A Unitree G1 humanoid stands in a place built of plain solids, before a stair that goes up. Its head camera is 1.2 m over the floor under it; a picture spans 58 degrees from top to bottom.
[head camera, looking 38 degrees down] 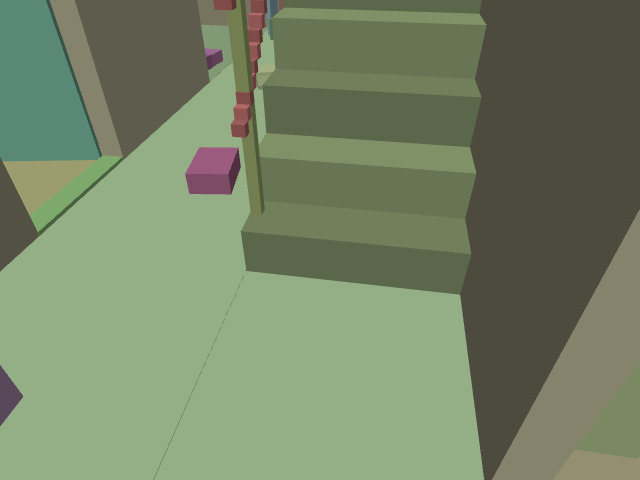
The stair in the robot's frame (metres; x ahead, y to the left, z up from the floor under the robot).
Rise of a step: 0.21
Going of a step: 0.22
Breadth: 0.86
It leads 9 degrees to the right of straight ahead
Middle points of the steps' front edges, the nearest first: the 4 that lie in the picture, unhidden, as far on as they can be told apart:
1.26 -0.12 0.21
1.48 -0.15 0.41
1.69 -0.19 0.62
1.91 -0.23 0.82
